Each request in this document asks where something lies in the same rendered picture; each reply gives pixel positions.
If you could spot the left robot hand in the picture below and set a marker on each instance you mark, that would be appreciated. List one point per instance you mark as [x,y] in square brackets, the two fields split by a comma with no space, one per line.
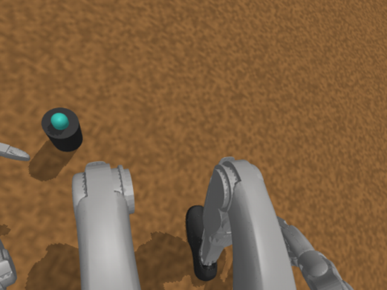
[8,151]

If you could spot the right robot arm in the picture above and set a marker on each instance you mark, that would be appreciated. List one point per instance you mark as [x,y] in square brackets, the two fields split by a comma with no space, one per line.
[320,273]

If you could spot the bottle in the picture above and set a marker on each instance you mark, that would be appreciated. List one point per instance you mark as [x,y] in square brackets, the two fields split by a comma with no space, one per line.
[62,127]

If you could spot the right robot hand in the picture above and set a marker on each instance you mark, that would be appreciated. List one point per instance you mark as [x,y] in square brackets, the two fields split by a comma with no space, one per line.
[296,243]

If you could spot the left robot arm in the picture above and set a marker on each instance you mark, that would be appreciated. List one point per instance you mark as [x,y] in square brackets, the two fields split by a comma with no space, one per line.
[8,274]

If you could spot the right robot foot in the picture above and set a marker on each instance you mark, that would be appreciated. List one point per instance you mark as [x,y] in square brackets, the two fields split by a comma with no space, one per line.
[194,229]

